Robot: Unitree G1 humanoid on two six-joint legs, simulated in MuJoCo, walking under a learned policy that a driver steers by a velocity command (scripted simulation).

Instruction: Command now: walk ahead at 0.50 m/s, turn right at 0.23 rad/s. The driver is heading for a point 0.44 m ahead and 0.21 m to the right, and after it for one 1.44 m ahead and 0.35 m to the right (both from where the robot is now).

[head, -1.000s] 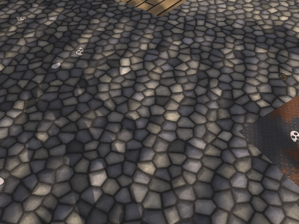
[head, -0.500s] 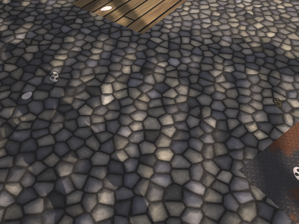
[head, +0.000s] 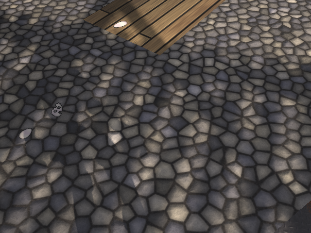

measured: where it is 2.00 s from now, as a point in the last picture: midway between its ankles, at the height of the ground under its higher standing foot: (247, 143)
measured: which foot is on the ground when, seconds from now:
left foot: up 0.00-0.28, down 0.30-0.84, up 0.86-1.00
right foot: down 0.00-0.32, up 0.34-0.80, down 0.82-1.00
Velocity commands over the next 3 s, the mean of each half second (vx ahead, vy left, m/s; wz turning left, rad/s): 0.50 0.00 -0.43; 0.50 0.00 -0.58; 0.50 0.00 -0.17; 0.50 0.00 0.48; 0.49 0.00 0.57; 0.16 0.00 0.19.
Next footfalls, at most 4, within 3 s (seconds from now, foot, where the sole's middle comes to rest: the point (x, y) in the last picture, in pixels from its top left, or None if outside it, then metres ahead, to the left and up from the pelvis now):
0.30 left None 0.35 0.14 -0.78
0.82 right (220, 228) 0.52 -0.20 -0.78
1.34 left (215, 156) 0.87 -0.21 -0.78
1.84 right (274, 138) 0.99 -0.53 -0.78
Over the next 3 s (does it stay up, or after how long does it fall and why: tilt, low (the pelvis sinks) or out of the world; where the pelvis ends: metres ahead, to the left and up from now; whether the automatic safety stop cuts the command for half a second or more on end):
stays up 1.41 -0.45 -0.01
